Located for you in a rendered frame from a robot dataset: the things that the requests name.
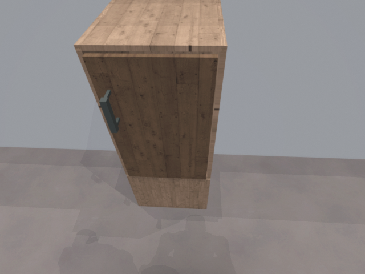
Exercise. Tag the cupboard door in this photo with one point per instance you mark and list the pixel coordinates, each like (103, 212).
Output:
(165, 105)

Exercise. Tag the handle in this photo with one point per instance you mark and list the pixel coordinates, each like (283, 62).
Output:
(108, 113)

